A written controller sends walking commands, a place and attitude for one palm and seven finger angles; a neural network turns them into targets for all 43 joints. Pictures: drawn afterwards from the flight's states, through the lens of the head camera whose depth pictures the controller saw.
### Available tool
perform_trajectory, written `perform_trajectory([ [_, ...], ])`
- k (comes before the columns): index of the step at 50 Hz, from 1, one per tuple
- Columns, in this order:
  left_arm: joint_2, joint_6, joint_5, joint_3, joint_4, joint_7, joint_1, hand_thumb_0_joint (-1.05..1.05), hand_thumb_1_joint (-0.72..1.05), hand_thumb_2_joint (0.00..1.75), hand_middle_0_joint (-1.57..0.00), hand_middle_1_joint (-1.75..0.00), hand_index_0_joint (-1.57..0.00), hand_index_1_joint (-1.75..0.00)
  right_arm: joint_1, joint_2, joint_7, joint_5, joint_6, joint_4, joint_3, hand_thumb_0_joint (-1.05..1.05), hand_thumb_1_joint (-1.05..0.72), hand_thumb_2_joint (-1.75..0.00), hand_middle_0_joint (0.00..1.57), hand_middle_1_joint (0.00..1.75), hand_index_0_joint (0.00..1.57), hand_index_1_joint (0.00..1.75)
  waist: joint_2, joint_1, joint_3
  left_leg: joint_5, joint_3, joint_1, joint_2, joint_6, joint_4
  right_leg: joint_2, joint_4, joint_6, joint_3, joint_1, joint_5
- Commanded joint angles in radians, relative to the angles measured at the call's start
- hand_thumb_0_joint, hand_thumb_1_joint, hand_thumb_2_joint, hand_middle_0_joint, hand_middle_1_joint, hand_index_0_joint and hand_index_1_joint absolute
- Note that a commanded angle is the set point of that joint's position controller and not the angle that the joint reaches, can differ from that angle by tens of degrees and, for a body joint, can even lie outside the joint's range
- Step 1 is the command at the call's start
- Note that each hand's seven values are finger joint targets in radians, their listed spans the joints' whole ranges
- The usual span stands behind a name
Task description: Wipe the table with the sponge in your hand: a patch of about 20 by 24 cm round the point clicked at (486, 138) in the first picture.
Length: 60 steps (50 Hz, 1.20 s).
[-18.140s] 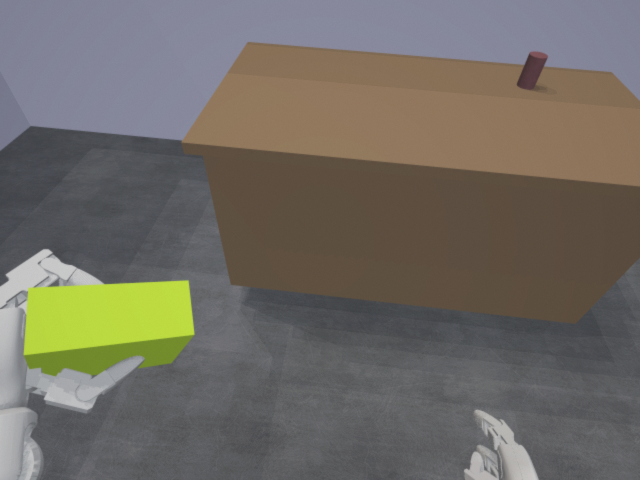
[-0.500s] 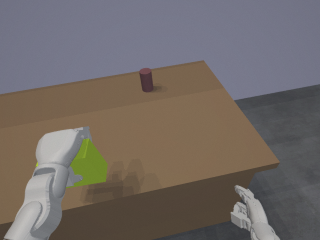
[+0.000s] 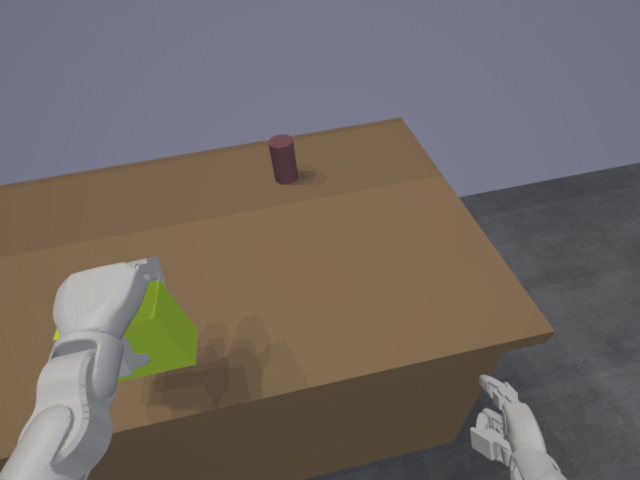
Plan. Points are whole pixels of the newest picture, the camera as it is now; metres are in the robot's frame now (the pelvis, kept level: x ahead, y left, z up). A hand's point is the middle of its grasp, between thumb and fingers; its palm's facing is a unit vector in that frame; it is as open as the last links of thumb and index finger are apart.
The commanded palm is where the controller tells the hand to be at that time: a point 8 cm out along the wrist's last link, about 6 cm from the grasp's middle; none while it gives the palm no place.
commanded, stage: move the sponge above the wiping area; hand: left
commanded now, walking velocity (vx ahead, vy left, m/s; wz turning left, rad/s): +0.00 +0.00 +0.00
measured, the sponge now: (142, 341) +0.24 +0.29 +0.04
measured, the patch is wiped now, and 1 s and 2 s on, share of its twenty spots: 0.00 0.00 0.00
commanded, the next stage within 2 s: none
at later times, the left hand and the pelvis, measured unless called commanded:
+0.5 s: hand (125, 319) +0.25 +0.30 +0.08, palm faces +0.04 -0.08 -1.00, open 9.5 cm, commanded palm +0.22 +0.28 +0.13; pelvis +0.01 +0.01 +0.00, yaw +0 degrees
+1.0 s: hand (120, 329) +0.24 +0.31 +0.07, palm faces -0.01 -0.10 -1.00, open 9.5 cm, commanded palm +0.22 +0.29 +0.13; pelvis +0.01 +0.01 +0.00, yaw +0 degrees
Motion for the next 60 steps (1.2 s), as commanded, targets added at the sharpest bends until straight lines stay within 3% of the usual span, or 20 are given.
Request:
perform_trajectory([
  [1,0.188,0.047,0.006,0.126,-0.142,0.036,-0.192,0.0,0.1,1.3,-1.2,-1.6,-1.2,-1.6,-0.2,-0.106,-0.007,0.007,-0.045,-0.17,-0.029,0.0,-0.9,-0.9,0.2,0.3,0.2,0.3,-0.05,0.001,-0.18,0.262,-0.025,-0.043,-0.048,0.046,-0.039,0.007,-0.05,-0.06,0.047,0.122,0.147],
  [4,0.148,0.054,0.007,0.066,-0.176,0.012,-0.217,0.0,0.1,1.3,-1.2,-1.6,-1.2,-1.6,-0.199,-0.103,-0.007,0.01,-0.056,-0.185,-0.025,0.0,-0.9,-0.9,0.2,0.3,0.2,0.3,-0.027,-0.01,-0.207,0.245,-0.02,-0.031,-0.05,0.056,-0.033,0.011,-0.044,-0.06,0.032,0.117,0.12],
  [8,0.225,0.018,0.027,0.115,-0.185,0.001,-0.281,0.0,0.1,1.3,-1.2,-1.6,-1.2,-1.6,-0.193,-0.109,-0.016,0.0,-0.061,-0.176,-0.026,0.0,-0.9,-0.9,0.2,0.3,0.2,0.3,-0.064,-0.012,-0.215,0.238,-0.033,-0.016,-0.051,0.058,-0.029,0.022,-0.052,-0.065,0.061,0.105,0.117],
  [13,0.241,-0.043,0.061,0.156,-0.231,0.049,-0.267,0.0,0.1,1.3,-1.2,-1.6,-1.2,-1.6,-0.178,-0.1,-0.014,-0.013,-0.074,-0.173,-0.036,0.0,-0.9,-0.9,0.2,0.3,0.2,0.3,-0.014,0.016,-0.269,0.324,-0.044,0.013,-0.045,0.05,-0.021,0.024,-0.032,-0.078,0.067,0.129,0.188],
  [14,0.196,-0.044,0.06,0.128,-0.22,0.061,-0.259,0.0,0.1,1.3,-1.2,-1.6,-1.2,-1.6,-0.157,-0.09,-0.014,-0.012,-0.077,-0.175,-0.036,0.0,-0.9,-0.9,0.2,0.3,0.2,0.3,-0.022,0.009,-0.279,0.351,-0.031,0.005,-0.041,0.052,-0.016,0.015,-0.02,-0.072,0.031,0.135,0.205],
  [18,0.226,0.011,0.055,0.18,-0.155,0.091,-0.213,0.0,0.1,1.3,-1.2,-1.6,-1.2,-1.6,-0.187,-0.107,-0.004,-0.004,-0.056,-0.158,-0.036,0.0,-0.9,-0.9,0.2,0.3,0.2,0.3,-0.023,0.022,-0.223,0.331,-0.042,-0.022,-0.04,0.038,-0.03,0.021,-0.033,-0.081,0.065,0.123,0.195],
  [19,0.153,0.027,0.049,0.111,-0.154,0.089,-0.232,0.0,0.1,1.3,-1.2,-1.6,-1.2,-1.6,-0.183,-0.096,-0.002,0.0,-0.055,-0.163,-0.033,0.0,-0.9,-0.9,0.2,0.3,0.2,0.3,-0.023,0.004,-0.228,0.332,-0.024,-0.026,-0.037,0.04,-0.028,0.012,-0.027,-0.071,0.029,0.118,0.195],
  [25,0.134,0.083,0.034,0.049,-0.131,0.04,-0.219,0.0,0.1,1.3,-1.2,-1.6,-1.2,-1.6,-0.189,-0.105,-0.001,0.007,-0.049,-0.169,-0.029,0.0,-0.9,-0.9,0.2,0.3,0.2,0.3,-0.058,-0.007,-0.211,0.286,-0.032,-0.038,-0.043,0.048,-0.036,0.013,-0.032,-0.064,0.018,0.114,0.162],
  [29,0.136,0.049,0.053,0.022,-0.13,0.015,-0.329,0.0,0.1,1.3,-1.2,-1.6,-1.2,-1.6,-0.177,-0.102,-0.012,0.001,-0.056,-0.168,-0.022,0.0,-0.9,-0.9,0.2,0.3,0.2,0.3,-0.058,-0.025,-0.211,0.231,-0.028,-0.039,-0.046,0.058,-0.032,0.018,-0.038,-0.064,0.012,0.084,0.102],
  [33,0.207,-0.018,0.083,0.094,-0.144,0.048,-0.381,0.0,0.1,1.3,-1.2,-1.6,-1.2,-1.6,-0.166,-0.103,-0.02,-0.011,-0.065,-0.154,-0.032,0.0,-0.9,-0.9,0.2,0.3,0.2,0.3,-0.015,-0.003,-0.26,0.263,-0.047,-0.004,-0.042,0.049,-0.029,0.03,-0.035,-0.079,0.047,0.09,0.126],
  [36,0.171,-0.043,0.091,0.095,-0.117,0.089,-0.339,0.0,0.1,1.3,-1.2,-1.6,-1.2,-1.6,-0.147,-0.097,-0.018,-0.016,-0.068,-0.145,-0.041,0.0,-0.9,-0.9,0.2,0.3,0.2,0.3,-0.019,0.004,-0.287,0.348,-0.039,-0.007,-0.036,0.039,-0.018,0.019,-0.019,-0.078,0.025,0.109,0.201],
  [38,0.22,-0.019,0.091,0.154,-0.106,0.111,-0.303,0.0,0.1,1.3,-1.2,-1.6,-1.2,-1.6,-0.161,-0.106,-0.014,-0.014,-0.06,-0.144,-0.04,0.0,-0.9,-0.9,0.2,0.3,0.2,0.3,-0.001,0.02,-0.285,0.35,-0.047,-0.011,-0.041,0.034,-0.023,0.027,-0.02,-0.088,0.059,0.121,0.209],
  [39,0.17,-0.007,0.081,0.124,-0.105,0.117,-0.295,0.0,0.1,1.3,-1.2,-1.6,-1.2,-1.6,-0.157,-0.095,-0.011,-0.008,-0.06,-0.15,-0.041,0.0,-0.9,-0.9,0.2,0.3,0.2,0.3,-0.019,0.008,-0.291,0.357,-0.026,-0.021,-0.037,0.038,-0.019,0.018,-0.014,-0.077,0.026,0.129,0.221],
  [43,0.195,0.068,0.045,0.158,-0.082,0.11,-0.184,0.0,0.1,1.3,-1.2,-1.6,-1.2,-1.6,-0.195,-0.114,0.003,0.002,-0.044,-0.15,-0.04,0.0,-0.9,-0.9,0.2,0.3,0.2,0.3,-0.03,0.021,-0.238,0.339,-0.033,-0.037,-0.04,0.034,-0.025,0.016,-0.023,-0.078,0.049,0.139,0.228],
  [44,0.137,0.085,0.033,0.105,-0.078,0.095,-0.169,0.0,0.1,1.3,-1.2,-1.6,-1.2,-1.6,-0.191,-0.106,0.006,0.006,-0.042,-0.162,-0.035,0.0,-0.9,-0.9,0.2,0.3,0.2,0.3,-0.047,0.011,-0.235,0.334,-0.021,-0.055,-0.039,0.039,-0.028,0.009,-0.016,-0.067,0.014,0.144,0.223],
  [48,0.172,0.103,0.021,0.101,-0.092,0.037,-0.158,0.0,0.1,1.3,-1.2,-1.6,-1.2,-1.6,-0.202,-0.12,0.001,0.01,-0.035,-0.169,-0.033,0.0,-0.9,-0.9,0.2,0.3,0.2,0.3,-0.084,-0.004,-0.184,0.263,-0.035,-0.06,-0.046,0.051,-0.027,0.014,-0.036,-0.065,0.043,0.113,0.168],
  [53,0.22,-0.017,0.037,0.102,-0.165,0.018,-0.325,0.0,0.1,1.3,-1.2,-1.6,-1.2,-1.6,-0.164,-0.11,-0.025,-0.004,-0.068,-0.167,-0.033,0.0,-0.9,-0.9,0.2,0.3,0.2,0.3,-0.054,-0.022,-0.216,0.205,-0.041,-0.021,-0.047,0.062,-0.014,0.022,-0.054,-0.065,0.051,0.066,0.086],
  [56,0.186,-0.103,0.063,0.084,-0.151,0.059,-0.369,0.0,0.1,1.3,-1.2,-1.6,-1.2,-1.6,-0.127,-0.098,-0.036,-0.017,-0.092,-0.146,-0.046,0.0,-0.9,-0.9,0.2,0.3,0.2,0.3,-0.003,-0.02,-0.248,0.257,-0.038,0.01,-0.042,0.055,-0.003,0.019,-0.049,-0.071,0.031,0.053,0.114],
  [58,0.229,-0.122,0.072,0.135,-0.161,0.094,-0.387,0.0,0.1,1.3,-1.2,-1.6,-1.2,-1.6,-0.134,-0.1,-0.038,-0.018,-0.098,-0.14,-0.048,0.0,-0.9,-0.9,0.2,0.3,0.2,0.3,0.027,-0.011,-0.262,0.255,-0.05,0.019,-0.04,0.046,-0.011,0.03,-0.05,-0.081,0.058,0.055,0.114],
  [60,0.191,-0.115,0.077,0.12,-0.108,0.124,-0.368,0.0,0.1,1.3,-1.2,-1.6,-1.2,-1.6,-0.13,-0.094,-0.038,-0.015,-0.098,-0.133,-0.052,0.0,-0.9,-0.9,0.2,0.3,0.2,0.3,-0.002,-0.01,-0.258,0.282,-0.04,0.0,-0.038,0.039,-0.011,0.019,-0.043,-0.076,0.031,0.061,0.13],
])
